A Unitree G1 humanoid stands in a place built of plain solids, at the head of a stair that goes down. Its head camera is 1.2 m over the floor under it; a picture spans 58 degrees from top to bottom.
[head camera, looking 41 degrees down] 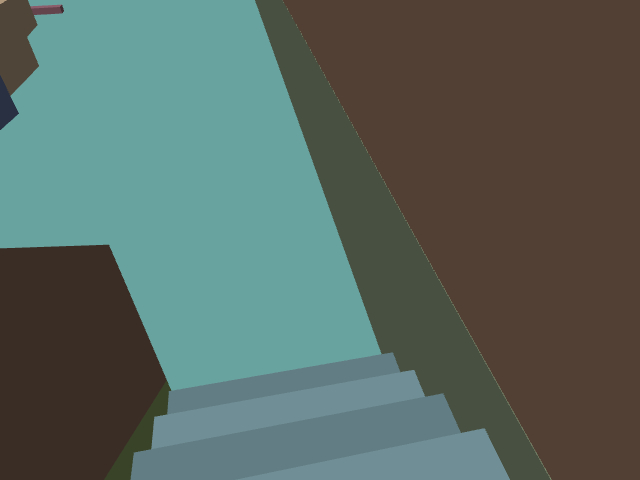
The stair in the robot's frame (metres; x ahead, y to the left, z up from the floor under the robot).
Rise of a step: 0.21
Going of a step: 0.25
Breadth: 1.20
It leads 11 degrees to the left of straight ahead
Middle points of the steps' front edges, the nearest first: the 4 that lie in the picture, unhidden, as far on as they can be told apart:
0.56 0.04 -0.21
0.80 0.09 -0.42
1.04 0.14 -0.63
1.28 0.19 -0.84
